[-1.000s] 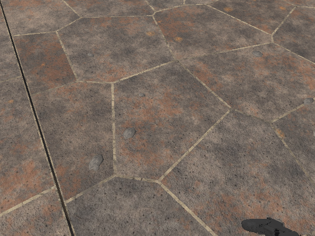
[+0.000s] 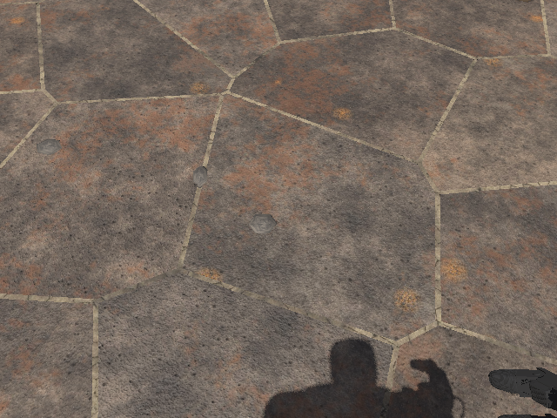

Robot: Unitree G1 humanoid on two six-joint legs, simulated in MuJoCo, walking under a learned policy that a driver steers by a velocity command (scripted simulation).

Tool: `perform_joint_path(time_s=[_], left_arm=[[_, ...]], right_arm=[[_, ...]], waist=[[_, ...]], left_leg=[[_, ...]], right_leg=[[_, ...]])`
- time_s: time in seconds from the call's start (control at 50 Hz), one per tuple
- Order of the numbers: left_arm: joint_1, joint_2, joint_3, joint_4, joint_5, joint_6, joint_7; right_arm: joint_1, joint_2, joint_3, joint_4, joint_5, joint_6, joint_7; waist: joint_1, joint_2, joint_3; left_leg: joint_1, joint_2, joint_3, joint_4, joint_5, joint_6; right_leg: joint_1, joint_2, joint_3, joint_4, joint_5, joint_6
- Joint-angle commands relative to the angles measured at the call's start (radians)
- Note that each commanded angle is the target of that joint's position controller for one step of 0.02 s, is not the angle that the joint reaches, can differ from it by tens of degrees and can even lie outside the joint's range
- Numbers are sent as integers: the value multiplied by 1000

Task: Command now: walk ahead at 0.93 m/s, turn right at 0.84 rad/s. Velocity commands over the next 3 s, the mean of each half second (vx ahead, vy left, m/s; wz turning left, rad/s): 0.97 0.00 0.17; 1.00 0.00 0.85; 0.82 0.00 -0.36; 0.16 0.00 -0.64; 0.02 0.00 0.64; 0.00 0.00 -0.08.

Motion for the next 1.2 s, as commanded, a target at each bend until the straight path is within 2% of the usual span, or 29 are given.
perform_joint_path(time_s=[0.02,0.06,0.1,0.16,0.2,0.28,0.32,0.34,0.36,0.38,0.4,0.42,0.46,0.52,0.64,0.68,0.72,0.76,0.78,0.8,0.82,0.84,0.88,0.92,1.0,1.06,1.12,1.16,1.2], left_arm=[[-145,24,-19,-142,37,-22,-22],[-174,-10,-30,-136,60,-20,-45],[-225,-32,-45,-152,55,-14,-55],[-366,-1,-59,-213,69,-14,-63],[-477,-11,-79,-250,53,-24,-78],[-469,26,-70,-230,39,-32,-67],[-249,69,-41,-150,52,-41,-31],[-86,118,-21,-122,71,-50,-7],[35,206,-4,-119,97,-58,14],[4,212,2,-132,75,-48,21],[-113,127,-15,-126,63,-44,24],[-170,61,-27,-125,49,-50,20],[-197,7,-40,-104,44,-61,19],[-157,-24,-43,-47,16,-90,10],[-141,5,-37,3,24,-109,20],[-92,48,-32,23,25,-104,30],[-78,118,-17,16,30,-81,46],[-157,176,2,-16,43,-44,54],[-178,169,3,-27,47,-35,44],[-197,29,-30,-49,54,-46,19],[-117,20,-44,-174,28,-70,15],[-206,71,-48,-182,39,-97,17],[-262,59,-59,-179,45,-106,20],[-234,42,-68,-166,78,-62,17],[-384,-37,-100,-228,66,-31,-11],[-502,-68,-112,-238,29,-40,-29],[-535,-34,-100,-233,13,-42,-25],[-498,16,-79,-213,18,-46,-24],[-274,82,-50,-141,6,-38,-18]], right_arm=[[222,-123,-51,17,-11,-2,-13],[262,-68,-33,86,-14,-18,-6],[311,-49,-25,142,0,-42,9],[326,-86,-32,172,32,-55,15],[319,-101,-36,165,35,-59,25],[371,-204,-61,177,41,-58,36],[397,-221,-62,193,46,-55,33],[389,-198,-55,187,49,-58,34],[426,-29,-20,146,55,-59,29],[444,-64,-27,115,84,-48,25],[367,-102,-38,122,63,-30,22],[332,-87,-34,126,48,-24,30],[340,-53,-33,146,31,2,47],[239,-16,-27,110,18,41,65],[-11,-29,0,-4,22,40,105],[-53,-32,8,-17,23,38,110],[44,-74,-1,10,28,39,98],[382,-158,-40,100,30,38,75],[554,-208,-71,163,28,38,51],[462,-269,-96,163,49,52,27],[379,-382,-112,101,16,63,28],[394,-335,-114,80,23,62,20],[353,-238,-90,119,26,35,5],[299,-198,-69,112,33,4,-3],[326,-145,-48,136,43,-45,8],[418,-127,-43,172,62,-72,26],[454,-160,-41,206,44,-81,16],[451,-196,-46,219,27,-74,-6],[404,-228,-54,213,-13,-50,-29]], waist=[[-146,170,-122],[-114,159,-29],[-100,173,25],[-68,134,67],[-80,124,85],[-63,96,58],[46,37,-92],[127,20,-192],[107,-219,-338],[74,-253,-396],[20,-134,-191],[-6,-75,-96],[-67,-78,-28],[-88,-46,39],[-107,4,124],[-104,13,116],[-171,-50,21],[-346,-84,-151],[-402,-20,-218],[-296,239,-118],[-179,341,-296],[-232,119,-286],[-132,-61,-39],[-57,-79,16],[-76,-26,87],[-169,9,80],[-187,60,61],[-146,110,6],[-18,159,-112]], left_leg=[[581,351,-642,-440,-638,123],[405,249,-433,-462,-388,135],[361,224,-381,-492,-261,167],[359,222,-314,-548,-105,215],[220,173,-221,-595,-4,198],[198,207,-191,-563,315,190],[218,132,-112,-190,599,163],[43,70,-91,103,443,149],[-163,-10,-69,491,-257,135],[-251,-38,-109,655,-229,153],[-314,24,-100,687,-120,155],[-306,61,-91,640,-52,146],[-243,100,-86,595,-23,120],[-306,123,-64,587,27,105],[-219,89,82,226,274,139],[-95,15,177,109,284,177],[33,-63,216,85,203,208],[387,-108,158,80,77,257],[641,-110,76,4,17,285],[717,17,-152,-45,-11,317],[972,226,-745,-247,-96,529],[935,260,-851,-400,-218,511],[592,196,-696,-447,-81,424],[366,108,-531,-449,77,394],[172,4,-305,-542,242,330],[230,-12,-189,-598,502,219],[493,52,-121,-594,766,162],[637,94,-70,-508,1067,128],[705,142,-26,-239,1367,102]], right_leg=[[-615,-85,-108,334,162,-26],[-523,-116,-81,211,203,-3],[-532,-100,-45,136,207,17],[-600,-147,-133,-37,316,63],[-414,-140,-189,-247,405,87],[-101,-78,-248,-383,398,77],[202,-21,-269,-458,325,62],[445,-139,-173,-452,223,46],[625,-472,250,-563,-214,25],[537,-556,624,-789,-415,-15],[399,-494,471,-787,-356,-11],[285,-448,294,-774,-152,-7],[149,-375,82,-806,93,15],[126,-340,-114,-863,311,38],[86,-276,-447,-952,689,69],[139,-273,-501,-904,1082,89],[253,-304,-505,-712,1520,105],[191,-341,-469,-277,1628,82],[24,-294,-460,69,1315,79],[-300,-86,-439,465,184,106],[-658,-7,-238,712,-8,141],[-728,-73,-123,653,90,126],[-643,-158,-128,419,156,128],[-511,-194,-132,303,128,158],[-423,-228,-239,-71,340,168],[-305,-180,-318,-337,696,97],[-340,-133,-342,-462,721,32],[-299,-58,-361,-488,610,2],[-130,20,-352,-452,458,-30]])
Next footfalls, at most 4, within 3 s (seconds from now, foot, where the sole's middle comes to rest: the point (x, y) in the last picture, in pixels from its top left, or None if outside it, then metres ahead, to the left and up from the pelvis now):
0.34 right None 0.43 -0.14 -0.75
0.80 left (267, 272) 0.81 0.13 -0.75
1.24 right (235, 149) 1.25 0.28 -0.75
1.62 left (172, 92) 1.51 0.53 -0.75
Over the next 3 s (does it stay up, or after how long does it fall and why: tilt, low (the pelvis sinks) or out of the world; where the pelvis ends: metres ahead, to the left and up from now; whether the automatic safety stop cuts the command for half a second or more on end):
stays up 1.44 0.44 0.02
